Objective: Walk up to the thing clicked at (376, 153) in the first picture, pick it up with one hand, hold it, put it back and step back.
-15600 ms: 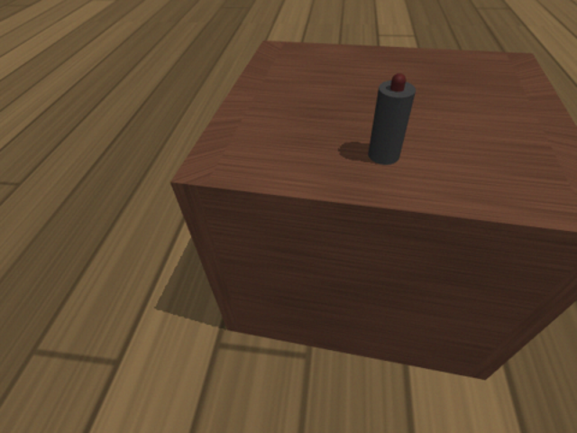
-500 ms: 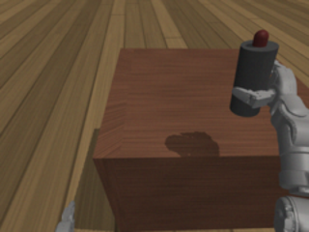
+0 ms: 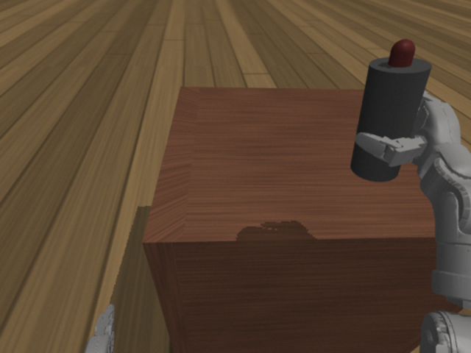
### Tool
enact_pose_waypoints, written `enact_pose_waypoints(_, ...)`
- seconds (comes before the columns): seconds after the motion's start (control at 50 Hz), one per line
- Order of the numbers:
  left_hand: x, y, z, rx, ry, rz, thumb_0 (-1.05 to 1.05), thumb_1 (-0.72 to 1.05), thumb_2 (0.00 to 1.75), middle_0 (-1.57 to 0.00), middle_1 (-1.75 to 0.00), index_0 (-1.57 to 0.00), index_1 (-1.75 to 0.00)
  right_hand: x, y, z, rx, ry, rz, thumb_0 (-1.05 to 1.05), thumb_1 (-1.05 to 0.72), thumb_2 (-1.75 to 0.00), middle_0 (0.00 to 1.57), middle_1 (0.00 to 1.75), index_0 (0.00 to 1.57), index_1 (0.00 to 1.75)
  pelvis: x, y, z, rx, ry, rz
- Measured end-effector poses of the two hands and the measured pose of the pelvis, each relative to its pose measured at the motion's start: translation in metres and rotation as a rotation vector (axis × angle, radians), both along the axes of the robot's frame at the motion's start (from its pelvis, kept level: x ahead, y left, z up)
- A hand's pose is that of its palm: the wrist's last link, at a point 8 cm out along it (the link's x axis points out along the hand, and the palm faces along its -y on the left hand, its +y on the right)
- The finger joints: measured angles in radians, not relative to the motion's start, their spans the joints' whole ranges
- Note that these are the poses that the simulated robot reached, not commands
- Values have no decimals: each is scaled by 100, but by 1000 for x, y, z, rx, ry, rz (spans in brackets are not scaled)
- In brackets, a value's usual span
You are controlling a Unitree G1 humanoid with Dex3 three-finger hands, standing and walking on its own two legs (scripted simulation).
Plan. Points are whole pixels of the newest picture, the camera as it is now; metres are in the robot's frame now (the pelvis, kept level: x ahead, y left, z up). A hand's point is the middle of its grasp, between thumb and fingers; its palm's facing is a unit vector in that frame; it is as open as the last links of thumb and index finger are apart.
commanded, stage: hold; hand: right
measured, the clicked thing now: (387, 113) +0.37 -0.17 +0.29
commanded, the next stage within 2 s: none
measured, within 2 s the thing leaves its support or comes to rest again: neither
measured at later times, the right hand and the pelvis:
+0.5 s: hand (393, 119) +0.36 -0.18 +0.29, palm faces +0.12 +0.99 -0.01, open 10.5 cm; pelvis +0.01 +0.00 +0.00, yaw +0 degrees
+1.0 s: hand (392, 123) +0.36 -0.18 +0.28, palm faces +0.13 +0.99 +0.00, open 10.5 cm; pelvis +0.01 +0.00 +0.00, yaw +0 degrees
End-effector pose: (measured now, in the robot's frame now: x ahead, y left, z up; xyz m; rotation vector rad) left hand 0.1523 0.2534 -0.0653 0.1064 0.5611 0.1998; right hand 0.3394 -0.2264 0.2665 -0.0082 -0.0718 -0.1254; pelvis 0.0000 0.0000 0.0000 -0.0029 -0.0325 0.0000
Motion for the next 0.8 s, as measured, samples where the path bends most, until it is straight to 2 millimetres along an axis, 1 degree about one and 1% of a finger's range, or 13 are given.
enact_pose_waypoints(0.32,9,1,3,3,-20,4,-1,-53,4,-4,-4,-4,-4,-5,-1,12,2,5,-4,0,44,-110,79,106,69,101,4,-1,2,0,-9,-5)
enact_pose_waypoints(0.44,11,-3,0,-6,-10,-8,-1,-53,4,-4,-5,-4,-4,-7,-1,19,-4,-7,4,0,44,-110,78,106,69,101,6,-2,2,1,-9,-6)
enact_pose_waypoints(0.62,14,-9,-4,-22,3,-17,-1,-53,4,-5,-5,-5,-4,-9,0,23,-2,3,9,0,44,-110,78,106,69,101,8,-4,3,1,-9,-8)
enact_pose_waypoints(0.8,18,-7,1,-10,-19,-14,-1,-53,4,-5,-5,-5,-4,-7,-1,20,9,19,3,0,44,-110,78,106,69,101,8,-4,3,0,-11,-9)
